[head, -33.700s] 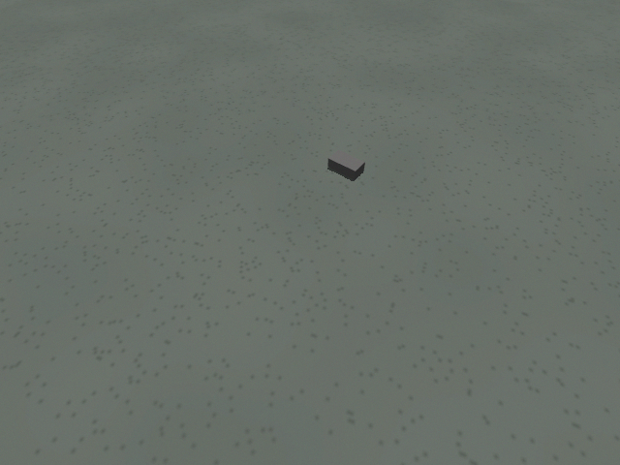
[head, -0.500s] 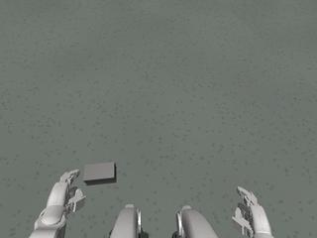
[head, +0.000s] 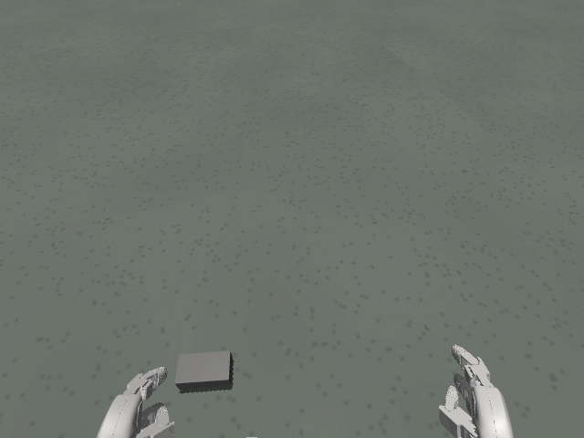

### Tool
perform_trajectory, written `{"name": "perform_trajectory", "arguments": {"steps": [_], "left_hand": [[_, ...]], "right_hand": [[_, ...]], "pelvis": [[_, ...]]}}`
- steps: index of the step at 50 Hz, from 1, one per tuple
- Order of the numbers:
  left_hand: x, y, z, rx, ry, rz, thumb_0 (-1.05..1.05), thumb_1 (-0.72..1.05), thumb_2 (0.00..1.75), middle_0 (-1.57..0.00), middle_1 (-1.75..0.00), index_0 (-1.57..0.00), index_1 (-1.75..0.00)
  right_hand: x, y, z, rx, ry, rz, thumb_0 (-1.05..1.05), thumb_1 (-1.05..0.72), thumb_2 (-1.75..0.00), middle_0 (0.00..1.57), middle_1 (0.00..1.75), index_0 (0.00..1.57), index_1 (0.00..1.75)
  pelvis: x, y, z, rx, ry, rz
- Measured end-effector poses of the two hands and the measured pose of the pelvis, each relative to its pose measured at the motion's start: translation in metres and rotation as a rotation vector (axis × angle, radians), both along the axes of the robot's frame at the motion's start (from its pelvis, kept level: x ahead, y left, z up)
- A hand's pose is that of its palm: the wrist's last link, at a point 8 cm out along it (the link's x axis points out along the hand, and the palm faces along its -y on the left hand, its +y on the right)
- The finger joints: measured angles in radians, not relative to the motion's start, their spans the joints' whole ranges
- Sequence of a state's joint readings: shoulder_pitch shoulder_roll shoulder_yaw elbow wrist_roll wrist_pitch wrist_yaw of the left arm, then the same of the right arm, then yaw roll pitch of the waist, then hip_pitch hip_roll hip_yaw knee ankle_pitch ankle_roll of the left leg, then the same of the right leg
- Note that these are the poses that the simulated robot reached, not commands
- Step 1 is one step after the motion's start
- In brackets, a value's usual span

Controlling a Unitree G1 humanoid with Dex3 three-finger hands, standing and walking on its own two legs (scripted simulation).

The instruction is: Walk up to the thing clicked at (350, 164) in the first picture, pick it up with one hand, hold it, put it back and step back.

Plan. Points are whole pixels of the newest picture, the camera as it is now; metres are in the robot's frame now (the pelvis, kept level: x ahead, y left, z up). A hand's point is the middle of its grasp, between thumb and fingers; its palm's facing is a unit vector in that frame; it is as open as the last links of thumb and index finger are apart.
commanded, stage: home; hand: left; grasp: from above
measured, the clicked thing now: (205, 369) +0.45 +0.29 -0.69
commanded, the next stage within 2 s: stand in 1.80 s
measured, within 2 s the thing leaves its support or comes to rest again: neither
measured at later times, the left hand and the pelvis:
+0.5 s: hand (172, 428) +0.16 +0.18 -0.05, palm faces +0.03 -0.98 -0.19, open 7.4 cm; pelvis +0.00 +0.00 +0.00, yaw +0 degrees
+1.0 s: hand (172, 428) +0.16 +0.18 -0.05, palm faces +0.02 -0.98 -0.20, open 7.4 cm; pelvis +0.00 +0.00 +0.00, yaw +0 degrees
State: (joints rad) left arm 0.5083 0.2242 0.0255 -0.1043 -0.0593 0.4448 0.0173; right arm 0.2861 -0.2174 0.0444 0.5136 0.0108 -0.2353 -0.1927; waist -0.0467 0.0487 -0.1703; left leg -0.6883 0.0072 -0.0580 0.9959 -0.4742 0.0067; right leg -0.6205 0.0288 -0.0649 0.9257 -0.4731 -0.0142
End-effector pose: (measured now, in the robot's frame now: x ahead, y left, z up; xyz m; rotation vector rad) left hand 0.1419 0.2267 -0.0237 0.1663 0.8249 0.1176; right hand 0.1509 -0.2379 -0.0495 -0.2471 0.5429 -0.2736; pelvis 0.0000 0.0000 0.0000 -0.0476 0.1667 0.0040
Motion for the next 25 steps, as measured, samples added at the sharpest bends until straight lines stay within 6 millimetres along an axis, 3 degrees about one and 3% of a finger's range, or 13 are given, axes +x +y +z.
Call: {"name": "perform_trajectory", "arguments": {"steps": [8,25], "left_hand": [[0.000,-0.001,-0.001,-0.005,-0.008,-0.001,0.02,0.91,0.90,-0.20,-0.30,-0.20,-0.30],[0.004,-0.002,0.001,0.001,-0.012,-0.013,0.02,0.91,0.90,-0.20,-0.30,-0.20,-0.30]], "right_hand": [[0.002,-0.001,0.001,-0.013,0.004,0.025,0.01,-0.90,-0.89,0.20,0.30,0.21,0.30],[-0.015,-0.004,-0.007,-0.005,0.051,-0.009,0.01,-0.90,-0.89,0.20,0.30,0.21,0.30]], "pelvis": [[-0.001,-0.002,0.000,0.000,-0.007,0.004],[-0.001,-0.001,0.000,0.002,-0.008,-0.004]]}}
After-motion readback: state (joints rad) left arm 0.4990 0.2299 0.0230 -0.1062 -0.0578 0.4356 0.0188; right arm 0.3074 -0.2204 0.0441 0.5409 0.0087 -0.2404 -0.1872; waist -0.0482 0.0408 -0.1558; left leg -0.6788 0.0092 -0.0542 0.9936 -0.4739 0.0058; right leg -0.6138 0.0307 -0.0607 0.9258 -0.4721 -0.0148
